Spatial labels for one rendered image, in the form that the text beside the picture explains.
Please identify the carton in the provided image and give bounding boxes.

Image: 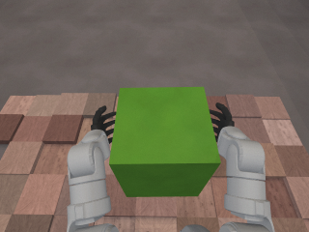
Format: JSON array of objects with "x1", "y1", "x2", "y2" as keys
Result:
[{"x1": 109, "y1": 87, "x2": 221, "y2": 197}]

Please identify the left robot forearm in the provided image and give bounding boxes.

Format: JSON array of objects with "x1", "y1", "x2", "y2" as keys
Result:
[{"x1": 67, "y1": 130, "x2": 112, "y2": 232}]

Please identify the right robot upper arm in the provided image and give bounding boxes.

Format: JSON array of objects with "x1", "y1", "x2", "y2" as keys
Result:
[{"x1": 218, "y1": 221, "x2": 270, "y2": 232}]

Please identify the robot left hand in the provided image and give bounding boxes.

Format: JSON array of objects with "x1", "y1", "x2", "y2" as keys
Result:
[{"x1": 91, "y1": 105, "x2": 117, "y2": 144}]

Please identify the robot right hand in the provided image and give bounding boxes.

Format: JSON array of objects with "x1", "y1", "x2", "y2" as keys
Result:
[{"x1": 209, "y1": 102, "x2": 235, "y2": 142}]

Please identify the right robot forearm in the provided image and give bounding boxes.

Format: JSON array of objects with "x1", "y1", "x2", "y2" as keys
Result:
[{"x1": 217, "y1": 126, "x2": 275, "y2": 232}]

